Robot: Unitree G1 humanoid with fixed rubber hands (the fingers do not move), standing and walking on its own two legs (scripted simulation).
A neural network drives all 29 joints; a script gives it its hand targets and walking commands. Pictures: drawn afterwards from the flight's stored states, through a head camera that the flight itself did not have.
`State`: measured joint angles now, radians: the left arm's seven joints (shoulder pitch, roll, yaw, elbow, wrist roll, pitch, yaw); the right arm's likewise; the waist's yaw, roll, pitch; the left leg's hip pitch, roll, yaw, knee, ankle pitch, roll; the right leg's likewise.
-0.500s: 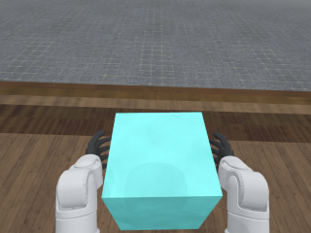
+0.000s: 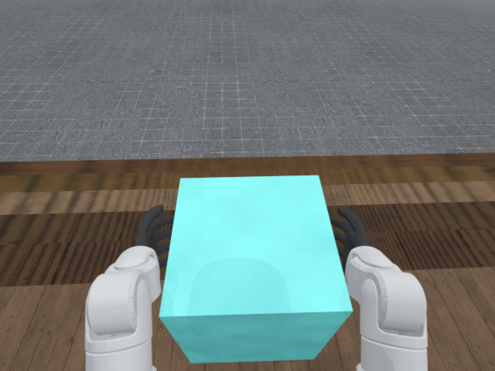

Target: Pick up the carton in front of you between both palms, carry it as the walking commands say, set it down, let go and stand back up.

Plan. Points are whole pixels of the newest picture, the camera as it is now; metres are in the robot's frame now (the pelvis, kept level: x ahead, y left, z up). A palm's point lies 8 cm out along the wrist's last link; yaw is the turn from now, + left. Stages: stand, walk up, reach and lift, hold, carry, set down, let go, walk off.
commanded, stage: carry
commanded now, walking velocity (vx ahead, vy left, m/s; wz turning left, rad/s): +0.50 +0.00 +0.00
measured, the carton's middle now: (251, 274) +0.27 +0.00 +0.03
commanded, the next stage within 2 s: none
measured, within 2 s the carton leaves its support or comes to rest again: neither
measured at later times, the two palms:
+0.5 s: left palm (175, 96) +0.67 +0.16 +0.12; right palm (304, 96) +0.67 -0.14 +0.12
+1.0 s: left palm (191, 47) +1.02 +0.16 +0.10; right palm (285, 50) +1.01 -0.14 +0.09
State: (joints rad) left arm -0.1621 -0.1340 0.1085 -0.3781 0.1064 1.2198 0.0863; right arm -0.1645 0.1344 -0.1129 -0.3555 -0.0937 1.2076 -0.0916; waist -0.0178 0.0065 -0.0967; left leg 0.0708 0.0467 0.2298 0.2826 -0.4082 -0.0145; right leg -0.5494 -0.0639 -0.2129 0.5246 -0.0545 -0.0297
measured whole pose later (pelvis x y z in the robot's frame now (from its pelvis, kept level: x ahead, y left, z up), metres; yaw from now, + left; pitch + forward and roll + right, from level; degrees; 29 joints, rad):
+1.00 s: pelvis +0.64 +0.02 -0.03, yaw +2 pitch +5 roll +1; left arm -0.69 -0.04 0.28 -0.04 0.07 1.22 0.12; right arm -0.69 0.05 -0.22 0.02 -0.06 1.17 -0.14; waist -0.08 -0.02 0.02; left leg -0.17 -0.05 0.11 0.68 -0.60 0.06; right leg -0.68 -0.03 -0.05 0.65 0.19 -0.05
